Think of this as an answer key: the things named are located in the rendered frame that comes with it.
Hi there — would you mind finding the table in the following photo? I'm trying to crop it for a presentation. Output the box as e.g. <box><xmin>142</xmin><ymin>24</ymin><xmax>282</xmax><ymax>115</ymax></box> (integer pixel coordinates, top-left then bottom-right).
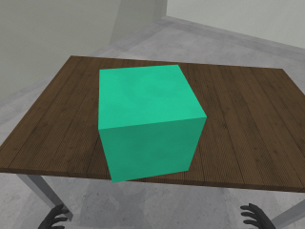
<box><xmin>0</xmin><ymin>55</ymin><xmax>305</xmax><ymax>229</ymax></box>

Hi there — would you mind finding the robot left hand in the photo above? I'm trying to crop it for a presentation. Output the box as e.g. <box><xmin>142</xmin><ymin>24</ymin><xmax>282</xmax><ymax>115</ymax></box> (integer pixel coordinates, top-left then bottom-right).
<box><xmin>37</xmin><ymin>203</ymin><xmax>69</xmax><ymax>229</ymax></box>

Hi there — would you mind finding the carton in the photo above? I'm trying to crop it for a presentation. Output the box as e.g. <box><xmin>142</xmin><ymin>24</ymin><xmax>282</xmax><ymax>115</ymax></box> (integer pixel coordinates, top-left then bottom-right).
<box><xmin>98</xmin><ymin>64</ymin><xmax>207</xmax><ymax>183</ymax></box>

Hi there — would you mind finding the robot right hand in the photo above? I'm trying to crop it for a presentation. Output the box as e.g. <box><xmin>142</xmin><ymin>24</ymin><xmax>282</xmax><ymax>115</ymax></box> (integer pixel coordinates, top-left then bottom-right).
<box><xmin>240</xmin><ymin>203</ymin><xmax>276</xmax><ymax>229</ymax></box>

